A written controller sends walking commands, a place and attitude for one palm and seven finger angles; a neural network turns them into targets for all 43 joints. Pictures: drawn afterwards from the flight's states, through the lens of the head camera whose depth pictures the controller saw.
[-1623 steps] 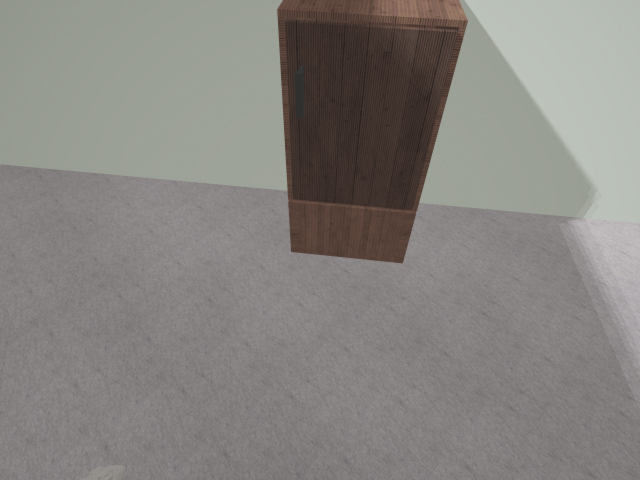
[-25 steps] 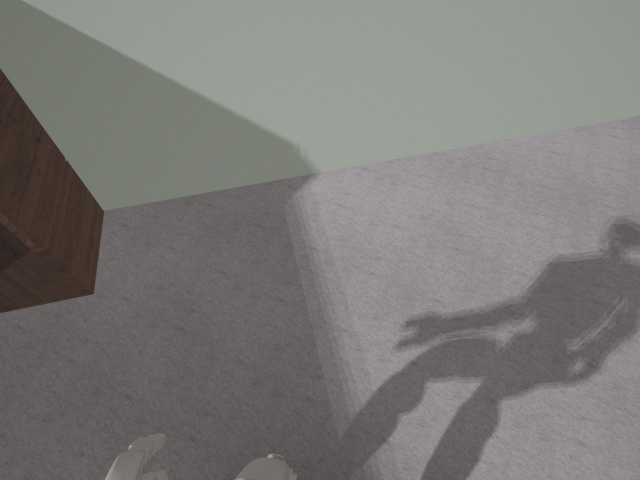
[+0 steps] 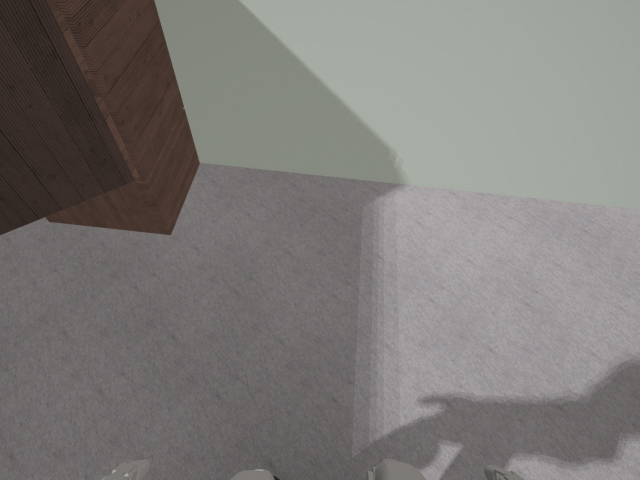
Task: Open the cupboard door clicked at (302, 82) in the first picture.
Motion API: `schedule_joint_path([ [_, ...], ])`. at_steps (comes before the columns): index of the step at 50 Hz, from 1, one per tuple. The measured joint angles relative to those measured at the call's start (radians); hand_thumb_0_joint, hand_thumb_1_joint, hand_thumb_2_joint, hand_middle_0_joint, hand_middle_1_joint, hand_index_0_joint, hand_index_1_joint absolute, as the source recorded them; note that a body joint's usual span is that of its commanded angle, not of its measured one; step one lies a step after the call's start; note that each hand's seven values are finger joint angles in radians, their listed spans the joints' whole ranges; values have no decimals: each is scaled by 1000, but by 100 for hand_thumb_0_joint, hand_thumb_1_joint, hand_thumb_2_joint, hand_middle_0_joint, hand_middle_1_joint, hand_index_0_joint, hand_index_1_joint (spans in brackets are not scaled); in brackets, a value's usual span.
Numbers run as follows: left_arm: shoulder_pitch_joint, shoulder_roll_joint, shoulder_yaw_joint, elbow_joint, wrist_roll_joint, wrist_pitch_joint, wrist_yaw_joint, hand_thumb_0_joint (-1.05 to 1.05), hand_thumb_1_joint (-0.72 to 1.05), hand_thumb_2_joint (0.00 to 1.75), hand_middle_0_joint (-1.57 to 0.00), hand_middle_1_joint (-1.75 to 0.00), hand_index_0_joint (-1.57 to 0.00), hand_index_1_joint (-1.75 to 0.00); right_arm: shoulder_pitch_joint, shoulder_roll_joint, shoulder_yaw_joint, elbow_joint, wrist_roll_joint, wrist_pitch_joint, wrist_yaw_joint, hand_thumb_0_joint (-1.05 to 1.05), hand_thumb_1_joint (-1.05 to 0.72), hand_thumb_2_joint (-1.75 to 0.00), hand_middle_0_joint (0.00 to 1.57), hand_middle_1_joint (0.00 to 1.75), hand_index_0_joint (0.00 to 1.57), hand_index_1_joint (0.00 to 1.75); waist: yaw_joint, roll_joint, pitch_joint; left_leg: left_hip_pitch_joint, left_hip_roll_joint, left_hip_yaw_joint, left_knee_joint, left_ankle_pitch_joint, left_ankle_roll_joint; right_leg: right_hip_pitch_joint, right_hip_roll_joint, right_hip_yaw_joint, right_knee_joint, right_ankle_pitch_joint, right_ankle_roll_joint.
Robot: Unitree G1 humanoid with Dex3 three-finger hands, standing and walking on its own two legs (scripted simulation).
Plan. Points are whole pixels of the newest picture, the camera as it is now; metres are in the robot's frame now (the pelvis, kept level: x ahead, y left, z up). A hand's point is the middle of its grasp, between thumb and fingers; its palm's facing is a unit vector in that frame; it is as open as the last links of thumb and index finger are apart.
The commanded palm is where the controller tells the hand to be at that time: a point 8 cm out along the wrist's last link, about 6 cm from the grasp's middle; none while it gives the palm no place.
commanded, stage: turn to face it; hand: left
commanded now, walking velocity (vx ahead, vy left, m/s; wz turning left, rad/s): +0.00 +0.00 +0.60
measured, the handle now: out of the picture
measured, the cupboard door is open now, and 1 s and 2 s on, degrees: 42 42 42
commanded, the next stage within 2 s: take the last steps up to it in 0.96 s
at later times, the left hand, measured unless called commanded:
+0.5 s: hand out of the picture +0.00 +0.19 -0.19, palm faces +0.35 -0.91 -0.22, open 7.4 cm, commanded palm none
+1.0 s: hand out of the picture +0.00 +0.13 -0.15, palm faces +0.52 -0.81 -0.25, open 7.4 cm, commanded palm none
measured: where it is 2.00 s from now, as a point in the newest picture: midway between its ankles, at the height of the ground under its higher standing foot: (277, 479)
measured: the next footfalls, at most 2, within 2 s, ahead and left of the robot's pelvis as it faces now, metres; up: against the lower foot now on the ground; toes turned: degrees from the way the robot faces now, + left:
right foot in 0.12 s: +0.05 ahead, -0.15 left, +0.00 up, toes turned +3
left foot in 0.44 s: +0.03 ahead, +0.10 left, +0.00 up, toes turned +23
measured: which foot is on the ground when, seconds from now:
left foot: down 0.00-0.12, up 0.14-0.42, down 0.44-0.80, up 0.82-1.00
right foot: up 0.00-0.10, down 0.12-0.44, up 0.46-0.78, down 0.80-1.00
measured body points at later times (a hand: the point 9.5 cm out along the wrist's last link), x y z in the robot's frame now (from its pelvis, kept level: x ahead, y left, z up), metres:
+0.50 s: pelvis +0.01 -0.02 -0.01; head +0.05 +0.02 +0.43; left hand -0.02 +0.24 -0.17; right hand +0.21 -0.23 -0.14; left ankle +0.00 +0.09 -0.74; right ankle +0.00 -0.16 -0.70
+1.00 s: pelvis +0.04 -0.07 +0.01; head +0.08 -0.06 +0.45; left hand -0.03 +0.17 -0.13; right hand +0.24 -0.25 -0.15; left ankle -0.04 +0.04 -0.66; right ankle +0.08 -0.16 -0.73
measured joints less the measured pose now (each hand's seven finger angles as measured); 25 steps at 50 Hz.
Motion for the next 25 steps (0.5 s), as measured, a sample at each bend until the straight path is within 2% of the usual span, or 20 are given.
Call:
schedule_joint_path([
  [3, -11, -5, -4, -16, -3, -9, 1, 1, 91, 90, -20, -30, -20, -30, 15, -1, -5, 5, -1, 9, 2, 0, -90, -90, 20, 29, 20, 30, -11, 24, -6, -9, -4, -41, 0, 7, -16, 57, 24, 1, -146, 17, -6],
  [5, -11, -9, -8, -29, -4, -21, 2, 1, 91, 90, -20, -30, -20, -30, 27, -3, -11, 8, 2, 17, 3, 0, -90, -90, 21, 29, 21, 30, -15, 35, -14, -28, -13, -69, 26, -2, -30, 127, 38, -7, -296, 77, -13],
  [6, -5, -7, -10, -40, -1, -31, 3, 1, 91, 90, -20, -30, -20, -30, 35, -3, -15, 7, 6, 22, 5, 0, -90, -90, 21, 30, 21, 30, -14, 29, -24, -49, -24, -72, 58, -24, -31, 157, 33, -5, -377, 113, -34],
  [7, -6, -16, -12, -41, 4, -39, 7, 1, 91, 90, -20, -30, -20, -30, 33, -9, -21, 13, 9, 27, 6, 0, -90, -90, 21, 30, 21, 30, -11, 40, -19, -76, -26, -74, 131, -108, -34, 156, 34, -16, -372, 132, -55],
  [9, -3, -38, -21, -40, 7, -43, 13, 1, 91, 90, -20, -30, -20, -30, 30, -24, -32, 25, 8, 39, 10, 0, -91, -90, 20, 29, 20, 30, -15, 54, -7, -137, -31, -49, 344, -223, -38, 171, 22, -47, -355, 119, -72],
  [11, 10, -54, -28, -36, 6, -43, 17, 0, 90, 90, -20, -30, -20, -30, 24, -31, -37, 36, 8, 47, 15, 0, -91, -90, 20, 29, 20, 30, -19, 52, 0, -177, -21, -7, 512, -230, -50, 202, 6, -70, -378, 115, -74],
  [12, 17, -59, -31, -32, 6, -43, 18, 0, 90, 90, -20, -30, -20, -30, 22, -31, -37, 39, 8, 48, 17, 0, -91, -90, 20, 29, 20, 30, -21, 45, 2, -182, -12, 15, 546, -228, -57, 216, -3, -80, -393, 118, -73],
  [14, 27, -66, -35, -23, 8, -43, 18, 0, 90, 90, -20, -30, -20, -30, 17, -26, -35, 40, 12, 49, 22, 0, -91, -90, 20, 29, 20, 30, -25, 24, 7, -164, 6, 53, 523, -229, -68, 242, -23, -102, -417, 124, -71],
  [19, 45, -65, -39, -9, 10, -48, 11, 1, 90, 90, -20, -30, -21, -30, -6, -13, -21, 37, 17, 40, 27, 0, -91, -90, 20, 29, 20, 30, -11, -23, 20, -58, 22, 113, 265, -221, -67, 262, -67, -163, -404, 100, -56],
  [21, 56, -57, -35, -3, 7, -46, 7, 1, 90, 90, -20, -30, -21, -30, -16, -11, -15, 28, 17, 31, 27, 0, -91, -90, 20, 29, 20, 30, -7, -35, 20, -4, 19, 129, 137, -153, -56, 252, -84, -189, -357, 69, -44],
  [22, 68, -53, -31, -4, 3, -43, 5, 1, 90, 90, -20, -30, -21, -30, -16, -16, -12, 19, 15, 23, 29, 0, -91, -90, 20, 29, 20, 30, -5, -32, 12, 28, 23, 129, 64, -71, -40, 233, -88, -200, -311, 45, -37],
  [23, 68, -44, -27, 1, -1, -36, 3, 1, 90, 90, -20, -30, -21, -30, -21, -15, -14, 13, 12, 12, 27, 0, -91, -90, 20, 29, 20, 30, -8, -40, 9, 16, 15, 123, 68, -41, -19, 198, -95, -187, -228, 1, -22],
  [25, 54, -24, -19, 16, -1, -10, 8, 1, 90, 90, -20, -30, -21, -30, -28, -6, -9, 4, 9, -2, 21, 0, -91, -90, 20, 29, 20, 30, -2, -54, 13, -11, 5, 111, 116, -73, 12, 114, -73, -111, -34, -101, -9],
])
